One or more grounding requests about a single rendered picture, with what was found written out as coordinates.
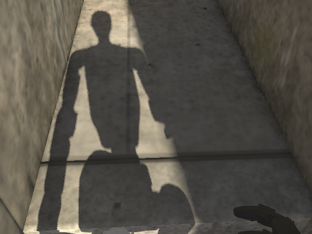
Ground right robot hand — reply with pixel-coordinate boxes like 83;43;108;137
233;204;300;234

